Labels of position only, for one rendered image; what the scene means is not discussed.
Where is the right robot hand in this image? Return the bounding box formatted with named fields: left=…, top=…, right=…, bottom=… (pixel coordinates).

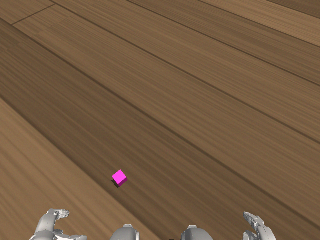
left=243, top=212, right=276, bottom=240

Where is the left robot arm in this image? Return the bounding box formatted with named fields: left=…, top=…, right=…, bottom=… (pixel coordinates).
left=30, top=230, right=55, bottom=240

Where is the left robot hand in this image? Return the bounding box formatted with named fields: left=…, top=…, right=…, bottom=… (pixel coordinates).
left=34, top=208, right=88, bottom=240

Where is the cube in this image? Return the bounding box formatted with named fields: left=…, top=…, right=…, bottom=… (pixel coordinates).
left=112, top=170, right=128, bottom=187

